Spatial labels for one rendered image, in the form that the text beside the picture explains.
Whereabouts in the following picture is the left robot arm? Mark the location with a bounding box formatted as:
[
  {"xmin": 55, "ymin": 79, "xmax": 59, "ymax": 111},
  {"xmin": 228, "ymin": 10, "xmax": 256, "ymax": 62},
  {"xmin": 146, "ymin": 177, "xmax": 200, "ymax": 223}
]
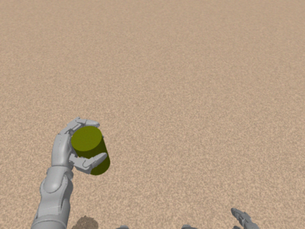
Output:
[{"xmin": 31, "ymin": 165, "xmax": 73, "ymax": 229}]

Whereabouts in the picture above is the right robot hand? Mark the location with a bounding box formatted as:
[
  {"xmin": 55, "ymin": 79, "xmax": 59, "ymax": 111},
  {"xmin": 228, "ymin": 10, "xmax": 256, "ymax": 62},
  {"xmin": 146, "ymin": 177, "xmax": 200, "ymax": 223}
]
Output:
[{"xmin": 231, "ymin": 208, "xmax": 259, "ymax": 229}]

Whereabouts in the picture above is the left robot hand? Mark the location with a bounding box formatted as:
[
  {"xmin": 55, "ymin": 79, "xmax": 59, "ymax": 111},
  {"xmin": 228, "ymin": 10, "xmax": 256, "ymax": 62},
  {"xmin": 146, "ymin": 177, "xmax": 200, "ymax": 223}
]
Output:
[{"xmin": 51, "ymin": 116, "xmax": 107, "ymax": 174}]

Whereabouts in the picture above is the can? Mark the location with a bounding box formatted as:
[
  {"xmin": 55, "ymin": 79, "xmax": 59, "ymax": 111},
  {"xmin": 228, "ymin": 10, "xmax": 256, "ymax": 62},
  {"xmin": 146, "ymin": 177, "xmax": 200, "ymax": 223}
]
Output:
[{"xmin": 71, "ymin": 126, "xmax": 110, "ymax": 176}]

